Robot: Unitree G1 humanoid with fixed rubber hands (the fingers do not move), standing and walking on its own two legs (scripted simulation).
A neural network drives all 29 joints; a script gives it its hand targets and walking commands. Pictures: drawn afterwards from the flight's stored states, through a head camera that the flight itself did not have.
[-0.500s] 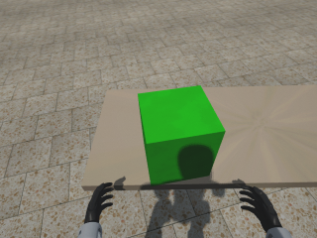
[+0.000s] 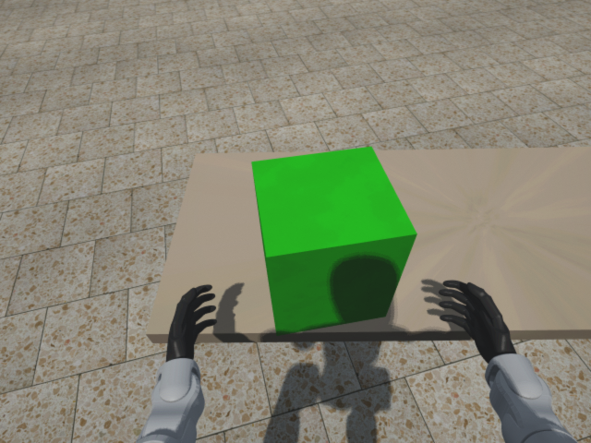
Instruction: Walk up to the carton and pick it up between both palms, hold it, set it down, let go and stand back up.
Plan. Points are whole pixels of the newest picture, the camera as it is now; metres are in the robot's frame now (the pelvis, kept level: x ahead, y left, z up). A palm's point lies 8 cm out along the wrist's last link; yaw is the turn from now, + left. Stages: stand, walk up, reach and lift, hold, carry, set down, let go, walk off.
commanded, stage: reach and lift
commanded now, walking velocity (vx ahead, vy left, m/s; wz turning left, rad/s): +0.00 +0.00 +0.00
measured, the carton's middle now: (322, 244) +0.45 +0.00 -0.04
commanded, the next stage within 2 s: none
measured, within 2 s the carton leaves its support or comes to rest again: neither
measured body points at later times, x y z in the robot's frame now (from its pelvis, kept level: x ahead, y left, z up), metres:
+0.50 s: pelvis -0.01 +0.01 +0.01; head +0.01 +0.01 +0.46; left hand +0.33 +0.20 +0.04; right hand +0.37 -0.22 +0.05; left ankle -0.01 +0.16 -0.73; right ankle -0.01 -0.10 -0.73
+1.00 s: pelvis -0.01 +0.00 +0.01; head +0.04 +0.00 +0.46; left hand +0.39 +0.21 +0.09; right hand +0.44 -0.20 +0.10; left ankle -0.01 +0.16 -0.73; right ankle -0.01 -0.10 -0.73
